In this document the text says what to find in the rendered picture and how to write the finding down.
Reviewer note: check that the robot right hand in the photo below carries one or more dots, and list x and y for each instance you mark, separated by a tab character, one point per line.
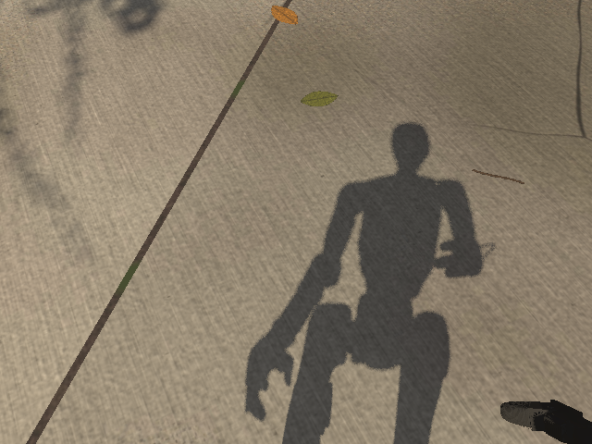
558	420

